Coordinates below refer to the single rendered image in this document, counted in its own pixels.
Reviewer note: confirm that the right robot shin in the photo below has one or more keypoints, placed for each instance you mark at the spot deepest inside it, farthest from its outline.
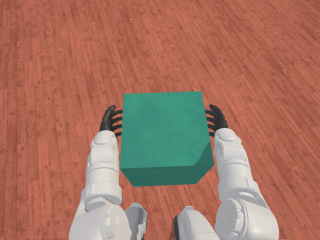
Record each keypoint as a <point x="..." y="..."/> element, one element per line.
<point x="185" y="209"/>

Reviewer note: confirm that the carton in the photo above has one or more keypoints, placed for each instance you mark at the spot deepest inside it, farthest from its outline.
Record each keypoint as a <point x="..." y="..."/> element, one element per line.
<point x="165" y="139"/>

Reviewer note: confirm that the robot right forearm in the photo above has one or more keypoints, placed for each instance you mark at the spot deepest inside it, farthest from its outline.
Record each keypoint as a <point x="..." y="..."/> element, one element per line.
<point x="233" y="168"/>

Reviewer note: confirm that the robot right upper arm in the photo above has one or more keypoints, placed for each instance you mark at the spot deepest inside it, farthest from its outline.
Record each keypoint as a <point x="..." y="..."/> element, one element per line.
<point x="238" y="219"/>

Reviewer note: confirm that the robot left upper arm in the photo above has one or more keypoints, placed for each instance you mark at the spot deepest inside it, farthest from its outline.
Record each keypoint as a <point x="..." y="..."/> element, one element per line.
<point x="107" y="222"/>

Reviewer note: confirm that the robot right thigh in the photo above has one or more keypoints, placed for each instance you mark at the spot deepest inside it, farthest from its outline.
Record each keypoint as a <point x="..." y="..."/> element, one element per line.
<point x="194" y="226"/>

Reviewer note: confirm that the robot left forearm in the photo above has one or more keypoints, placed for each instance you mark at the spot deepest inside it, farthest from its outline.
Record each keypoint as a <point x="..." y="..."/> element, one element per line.
<point x="102" y="174"/>

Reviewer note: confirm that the right robot hand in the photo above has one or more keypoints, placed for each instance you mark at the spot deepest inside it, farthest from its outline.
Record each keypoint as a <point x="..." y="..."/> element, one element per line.
<point x="218" y="120"/>

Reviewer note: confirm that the left robot hand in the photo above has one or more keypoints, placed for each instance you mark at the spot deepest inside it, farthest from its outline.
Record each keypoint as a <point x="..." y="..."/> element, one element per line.
<point x="107" y="121"/>

